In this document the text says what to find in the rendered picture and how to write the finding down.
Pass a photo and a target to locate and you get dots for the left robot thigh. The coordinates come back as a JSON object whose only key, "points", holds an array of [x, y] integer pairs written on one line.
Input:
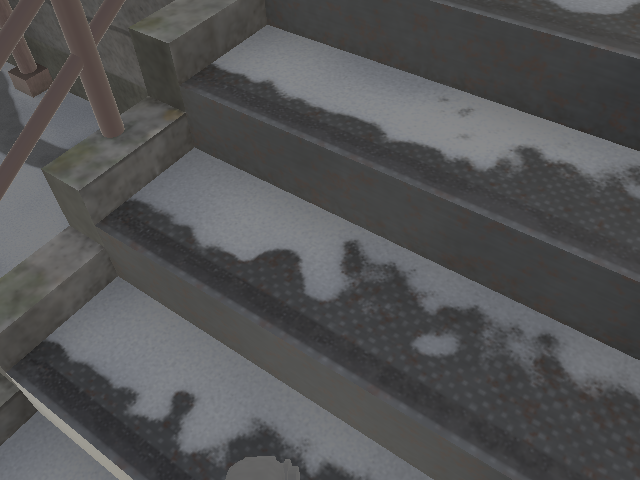
{"points": [[263, 468]]}

